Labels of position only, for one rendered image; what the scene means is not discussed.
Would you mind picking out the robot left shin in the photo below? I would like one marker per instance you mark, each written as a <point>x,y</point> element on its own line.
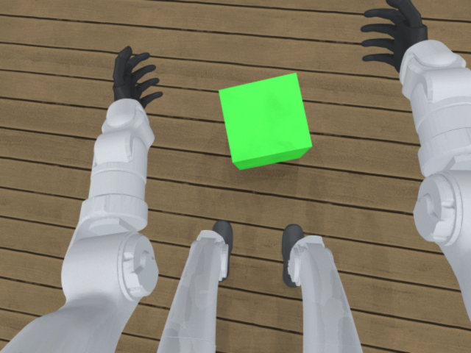
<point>208,234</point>

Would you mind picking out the robot left forearm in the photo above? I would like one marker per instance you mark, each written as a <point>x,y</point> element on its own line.
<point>116,197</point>

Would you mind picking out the carton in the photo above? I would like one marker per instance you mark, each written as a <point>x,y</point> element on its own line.
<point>265,121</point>

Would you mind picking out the robot left upper arm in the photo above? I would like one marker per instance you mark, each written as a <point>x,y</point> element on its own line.
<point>104,278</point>

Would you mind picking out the right robot hand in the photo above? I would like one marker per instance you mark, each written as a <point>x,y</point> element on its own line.
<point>407,31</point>

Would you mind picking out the robot shin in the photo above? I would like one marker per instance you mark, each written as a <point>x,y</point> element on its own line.
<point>208,234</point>
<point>308,239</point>

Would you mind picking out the robot right upper arm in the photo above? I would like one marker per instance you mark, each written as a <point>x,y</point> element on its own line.
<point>442,215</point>

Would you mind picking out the robot right shin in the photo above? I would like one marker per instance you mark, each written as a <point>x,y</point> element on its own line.
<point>308,239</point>

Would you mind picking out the left robot hand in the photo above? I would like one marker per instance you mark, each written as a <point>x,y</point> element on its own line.
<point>125,81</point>

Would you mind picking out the robot right forearm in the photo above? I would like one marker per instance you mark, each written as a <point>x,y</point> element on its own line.
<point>438,85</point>

